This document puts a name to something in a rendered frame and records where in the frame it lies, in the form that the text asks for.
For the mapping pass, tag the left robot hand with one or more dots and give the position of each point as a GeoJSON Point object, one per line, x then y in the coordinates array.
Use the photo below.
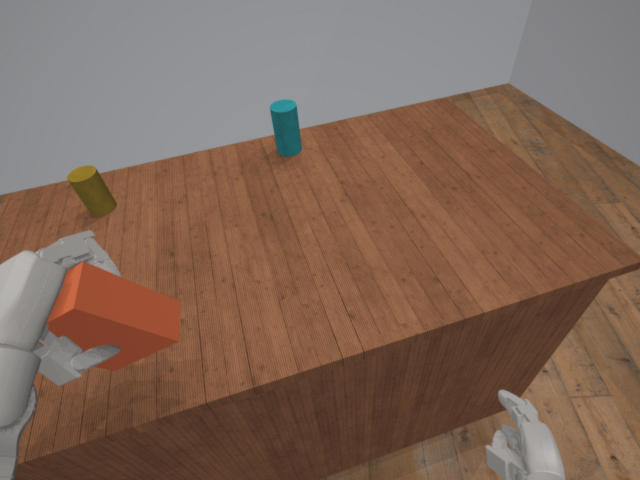
{"type": "Point", "coordinates": [29, 286]}

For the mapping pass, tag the table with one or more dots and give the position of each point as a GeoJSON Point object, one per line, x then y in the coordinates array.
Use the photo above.
{"type": "Point", "coordinates": [373, 291]}

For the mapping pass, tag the sponge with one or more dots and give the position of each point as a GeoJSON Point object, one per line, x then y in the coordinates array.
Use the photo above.
{"type": "Point", "coordinates": [96, 308]}

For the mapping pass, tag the robot left forearm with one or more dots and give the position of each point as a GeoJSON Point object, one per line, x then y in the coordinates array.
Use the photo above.
{"type": "Point", "coordinates": [18, 402]}

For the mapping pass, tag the right robot hand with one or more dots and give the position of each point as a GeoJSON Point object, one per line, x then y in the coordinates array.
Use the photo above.
{"type": "Point", "coordinates": [534, 447]}

